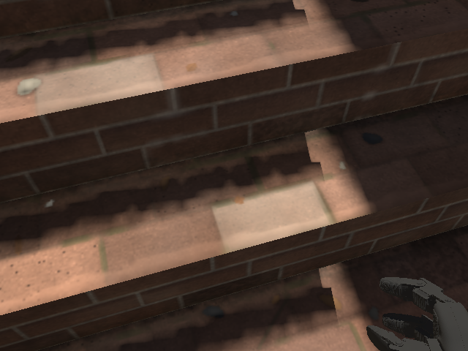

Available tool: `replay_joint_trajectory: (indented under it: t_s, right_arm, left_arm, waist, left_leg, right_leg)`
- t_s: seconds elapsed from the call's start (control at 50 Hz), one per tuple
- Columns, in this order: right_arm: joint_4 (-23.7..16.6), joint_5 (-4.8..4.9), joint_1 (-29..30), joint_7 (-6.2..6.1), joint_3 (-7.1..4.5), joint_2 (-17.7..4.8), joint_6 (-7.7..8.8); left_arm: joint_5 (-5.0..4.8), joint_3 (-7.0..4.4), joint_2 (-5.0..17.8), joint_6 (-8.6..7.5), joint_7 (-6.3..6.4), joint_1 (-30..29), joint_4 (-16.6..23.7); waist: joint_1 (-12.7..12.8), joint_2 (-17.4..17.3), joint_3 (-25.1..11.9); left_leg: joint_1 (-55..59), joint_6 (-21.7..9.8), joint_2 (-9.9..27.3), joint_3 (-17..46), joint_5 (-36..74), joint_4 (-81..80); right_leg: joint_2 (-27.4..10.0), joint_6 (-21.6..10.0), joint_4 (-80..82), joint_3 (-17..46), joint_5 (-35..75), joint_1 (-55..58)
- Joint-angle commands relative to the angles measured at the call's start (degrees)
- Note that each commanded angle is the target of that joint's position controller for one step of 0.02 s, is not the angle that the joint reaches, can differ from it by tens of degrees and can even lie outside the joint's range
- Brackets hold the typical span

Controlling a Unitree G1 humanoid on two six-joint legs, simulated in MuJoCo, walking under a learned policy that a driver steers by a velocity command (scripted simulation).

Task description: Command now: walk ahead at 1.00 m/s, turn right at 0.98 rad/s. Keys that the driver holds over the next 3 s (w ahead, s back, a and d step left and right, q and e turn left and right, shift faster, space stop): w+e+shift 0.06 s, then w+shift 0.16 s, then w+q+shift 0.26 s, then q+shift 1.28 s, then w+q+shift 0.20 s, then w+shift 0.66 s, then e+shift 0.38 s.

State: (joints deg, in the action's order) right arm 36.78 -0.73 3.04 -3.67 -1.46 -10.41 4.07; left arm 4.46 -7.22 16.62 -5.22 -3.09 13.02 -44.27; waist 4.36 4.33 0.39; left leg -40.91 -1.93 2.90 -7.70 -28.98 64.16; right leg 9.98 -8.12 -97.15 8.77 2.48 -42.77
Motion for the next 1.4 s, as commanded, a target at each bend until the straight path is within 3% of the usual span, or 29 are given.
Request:
replay_joint_trajectory:
  t_s: [0.02,0.06,0.1,0.2,0.28,0.32,0.34,0.38,0.4,0.42,0.44,0.46,0.52,0.6,0.66,0.7,0.78,0.8,0.86,0.9,0.92,0.94,0.96,0.98,1.02,1.06,1.12,1.22,1.4]
  right_arm:
    - [8.1,-0.66,-7.4,0.35,-1.08,0.9,2.4]
    - [12.8,-1.62,-12.4,0.96,-0.98,-0.7,3.94]
    - [14.0,-2.13,-14.9,2.31,-1.24,-2.1,5.17]
    - [12.9,-2.34,-20.5,2.37,-4.01,-12.0,7.1]
    - [19.5,-2.64,-35.4,1.47,-3.97,-10.4,7.26]
    - [20.6,-0.7,-32.6,1.45,-2.02,-5.2,4.81]
    - [19.2,2.98,-32.1,1.48,-1.21,-5.6,5.25]
    - [13.6,4.93,-27.3,4.15,-6.86,-28.0,9.31]
    - [8.9,7.51,-20.2,6.21,-6.77,-25.3,10.42]
    - [3.2,6.83,-16.0,7.57,-5.53,-15.3,10.22]
    - [4.4,3.39,-20.0,7.62,-5.52,-12.5,9.8]
    - [2.6,2.21,-18.2,6.36,-4.46,-4.8,8.69]
    - [-1.3,-0.08,-15.9,4.97,-0.82,3.4,6.05]
    - [-2.3,-0.45,-10.6,3.52,-0.98,1.1,1.51]
    - [-4.3,-0.21,-2.0,3.84,0.38,5.2,-0.55]
    - [-7.8,0.28,4.7,1.84,1.91,9.5,-2.43]
    - [-13.3,-0.8,12.8,1.89,2.06,3.9,-6.11]
    - [-15.7,-0.32,15.2,2.61,1.79,3.7,-6.76]
    - [-11.1,1.37,8.7,3.05,2.45,3.3,-6.68]
    - [-7.1,-0.19,-12.0,0.92,0.55,-0.4,-6.29]
    - [-6.3,-0.26,-15.8,0.88,-0.69,-3.6,-5.76]
    - [-7.9,0.1,-11.9,1.68,-3.33,-8.3,-5.6]
    - [-8.9,-1.0,-9.3,1.22,-6.2,-14.6,-7.86]
    - [-11.0,-1.2,-3.3,1.08,-6.59,-14.2,-8.65]
    - [-5.9,-0.22,-0.9,0.48,-4.34,-6.5,-6.78]
    - [-0.9,-0.95,-1.5,0.75,-3.32,-3.6,-4.57]
    - [3.3,-0.76,-7.9,2.23,-4.1,-6.3,-2.77]
    - [1.9,-1.43,-13.1,-0.61,-5.18,-8.7,-3.32]
    - [2.5,-1.33,-23.6,-3.18,-8.44,-16.9,-2.65]
  left_arm:
    - [0.63,3.5,-5.5,3.98,-0.09,-3.7,9.1]
    - [-1.95,5.77,-10.6,6.77,0.91,-10.0,12.6]
    - [-3.72,5.63,-9.0,6.99,1.08,-15.1,15.1]
    - [-1.7,2.3,-1.8,8.08,2.28,-18.8,17.5]
    - [-1.94,7.09,-8.3,5.04,1.78,-40.3,26.8]
    - [-2.94,9.64,-9.4,3.83,0.16,-41.7,30.1]
    - [-5.26,10.43,-11.8,3.43,-0.49,-33.5,28.5]
    - [-3.6,2.58,0.8,7.84,1.95,7.6,20.3]
    - [-0.63,-0.37,9.6,7.28,3.44,12.4,17.2]
    - [0.75,-3.05,17.5,5.75,4.1,10.6,14.2]
    - [0.27,-2.16,11.5,5.22,2.67,7.5,13.9]
    - [-0.91,-0.98,9.3,3.67,1.62,1.8,10.6]
    - [-1.72,2.92,-4.0,0.31,2.91,-2.6,1.0]
    - [-1.13,3.96,-8.0,-3.76,4.21,10.2,-6.5]
    - [-0.17,5.53,-10.2,-4.7,5.55,14.8,-8.2]
    - [0.09,5.98,-7.2,-4.79,5.11,18.2,-10.0]
    - [-1.15,6.17,-3.0,-3.6,4.17,11.4,-7.2]
    - [-1.58,5.68,0.2,-3.13,5.56,13.3,-8.0]
    - [-5.11,4.76,7.1,-1.34,7.22,12.3,-4.1]
    - [-6.46,2.15,15.0,-0.5,5.46,7.5,0.0]
    - [-7.29,1.97,13.4,-0.33,3.75,6.5,1.7]
    - [-6.18,1.65,8.8,-0.16,2.62,5.0,3.6]
    - [-3.67,2.23,5.1,-0.05,0.88,-5.3,13.4]
    - [0.36,3.78,-2.4,0.26,1.06,-6.2,16.5]
    - [0.1,5.4,-7.7,1.78,3.15,-5.6,18.8]
    - [-0.01,6.84,-9.4,3.07,5.34,-1.7,18.6]
    - [-1.02,6.18,-4.5,3.43,6.94,-3.7,18.5]
    - [-1.06,6.67,-4.4,3.61,6.41,-11.2,18.2]
    - [-1.38,8.66,-6.7,2.87,5.54,-32.1,28.5]
  waist:
    - [0.5,-0.6,-8.2]
    - [0.0,-0.3,3.2]
    - [-0.4,-3.5,8.5]
    - [0.1,-7.6,7.1]
    - [-9.5,-10.0,6.6]
    - [-7.6,-8.7,7.5]
    - [-5.3,-7.8,-3.1]
    - [14.2,-26.0,-30.4]
    - [16.6,-19.1,-36.4]
    - [12.8,9.1,-41.1]
    - [10.0,0.5,-45.6]
    - [4.8,1.2,-38.4]
    - [-4.3,0.4,-9.7]
    - [-2.5,-6.8,-5.2]
    - [-1.9,-6.5,-2.4]
    - [-2.6,-3.9,2.0]
    - [-6.7,-6.8,6.8]
    - [-6.0,0.0,4.9]
    - [-4.7,0.0,-4.9]
    - [-10.8,13.9,-19.6]
    - [-11.0,13.6,-22.7]
    - [-10.7,3.5,-19.3]
    - [-12.2,-14.1,-19.0]
    - [-8.1,-8.1,-15.6]
    - [-0.2,-3.3,2.4]
    - [2.3,-1.3,6.6]
    - [1.7,-0.2,3.9]
    - [-5.7,-10.2,-8.4]
    - [-15.1,-12.3,-6.7]
  left_leg:
    - [24.6,-5.0,17.5,26.2,-7.4,-33.9]
    - [21.3,-2.1,17.5,16.9,3.6,-39.8]
    - [19.0,-2.3,17.4,7.4,11.3,-48.0]
    - [34.5,-5.4,18.3,-0.5,19.6,-59.8]
    - [64.0,-5.0,18.4,-0.1,28.2,-61.9]
    - [44.7,-6.5,13.6,-6.9,53.5,-72.4]
    - [29.8,-7.6,13.8,-5.1,83.2,-67.2]
    - [33.6,-8.4,17.2,4.1,129.4,-34.4]
    - [17.1,-4.7,9.9,8.4,112.6,-16.0]
    - [3.7,-1.9,-5.3,13.8,34.5,22.0]
    - [5.1,-2.6,-7.0,25.1,31.4,45.3]
    - [0.8,-2.4,-5.8,22.8,34.9,53.6]
    - [-8.7,-5.0,-0.6,16.3,26.8,57.3]
    - [-17.5,-3.8,-2.0,16.5,15.1,51.7]
    - [-24.0,-5.6,-4.2,14.5,10.1,59.5]
    - [-39.0,-6.1,-7.1,13.1,4.7,80.8]
    - [-29.8,-5.3,-4.3,4.1,13.1,56.5]
    - [-28.5,-5.2,-2.1,1.6,10.4,53.6]
    - [4.1,-5.2,-6.3,-10.7,0.8,20.5]
    - [18.5,-6.8,-8.6,-4.7,-8.3,16.2]
    - [25.3,-8.1,-10.8,1.6,-11.2,2.8]
    - [29.7,-12.4,-7.9,19.3,-8.5,-13.9]
    - [29.9,-20.5,3.1,61.5,-15.7,-37.0]
    - [21.8,-17.4,7.5,69.5,-19.7,-46.3]
    - [-0.9,-12.2,4.3,52.8,-15.7,-35.8]
    - [-6.3,-10.4,-1.2,39.4,-3.2,-32.2]
    - [-1.1,-9.5,-4.8,31.8,21.1,-30.0]
    - [24.8,-10.3,-2.7,35.0,41.6,-30.3]
    - [50.8,-15.6,4.5,45.9,53.6,-37.7]
  right_leg:
    - [-9.5,-0.8,-24.8,0.6,-10.4,-22.2]
    - [-11.5,0.1,-24.8,1.1,-17.6,-31.7]
    - [-10.2,0.8,-22.3,1.4,-17.5,-33.0]
    - [-8.4,-0.2,-25.9,0.6,-24.5,-36.2]
    - [-11.6,-1.8,-15.1,-5.1,-44.7,-60.1]
    - [-16.6,-1.5,13.8,-21.3,-34.3,-27.9]
    - [-12.5,-2.3,27.6,-18.9,-17.3,11.6]
    - [-3.0,0.9,30.4,-10.4,-28.4,47.9]
    - [-9.4,0.3,39.2,8.5,-32.6,61.0]
    - [-29.8,-0.7,65.6,39.5,-30.4,63.2]
    - [-29.3,3.6,69.5,39.1,-41.9,57.2]
    - [-28.9,2.8,69.9,34.6,-44.3,49.0]
    - [-26.8,-2.5,66.4,15.8,-11.6,27.8]
    - [-27.7,-3.2,70.7,7.2,19.8,41.5]
    - [-27.8,-2.2,77.7,-4.4,20.3,40.7]
    - [-30.6,-3.5,82.0,-6.2,17.6,40.6]
    - [-22.0,3.3,89.0,-20.8,4.0,24.6]
    - [-23.0,1.9,92.0,-22.1,11.8,29.0]
    - [-21.0,0.5,84.6,-29.6,61.3,31.7]
    - [-27.9,-1.6,61.2,-25.4,99.8,42.2]
    - [-27.5,-1.6,47.7,-22.9,90.8,40.5]
    - [-22.9,2.1,26.7,-17.9,35.6,25.3]
    - [-6.8,7.5,-5.2,-9.3,-10.9,-3.1]
    - [-7.8,8.6,-22.2,1.2,-10.0,-9.6]
    - [-8.7,8.3,-26.1,-1.2,-2.2,-11.6]
    - [-8.1,8.2,-28.9,-1.9,-4.9,-14.3]
    - [-9.5,8.7,-15.6,-3.6,-6.3,-12.7]
    - [-8.4,6.7,-15.8,-6.4,-6.4,-20.7]
    - [-8.9,6.8,-26.7,0.6,-38.9,-42.3]
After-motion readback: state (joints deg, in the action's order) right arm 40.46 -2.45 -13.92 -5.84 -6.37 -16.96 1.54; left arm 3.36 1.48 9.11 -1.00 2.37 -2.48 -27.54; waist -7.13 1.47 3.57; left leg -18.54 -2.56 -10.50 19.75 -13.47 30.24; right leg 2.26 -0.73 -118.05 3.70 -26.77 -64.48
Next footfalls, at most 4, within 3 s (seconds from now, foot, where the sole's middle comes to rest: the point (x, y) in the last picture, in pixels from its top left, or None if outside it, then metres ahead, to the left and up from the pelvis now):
0.36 right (407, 315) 0.45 -0.31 -0.48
0.92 left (327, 178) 0.65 -0.12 -0.28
1.54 right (442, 19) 0.91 -0.32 -0.07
2.06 left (384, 172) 0.68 -0.23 -0.28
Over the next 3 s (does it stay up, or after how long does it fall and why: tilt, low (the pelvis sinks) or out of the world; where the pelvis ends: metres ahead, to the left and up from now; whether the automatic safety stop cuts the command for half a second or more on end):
stays up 0.70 0.12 0.62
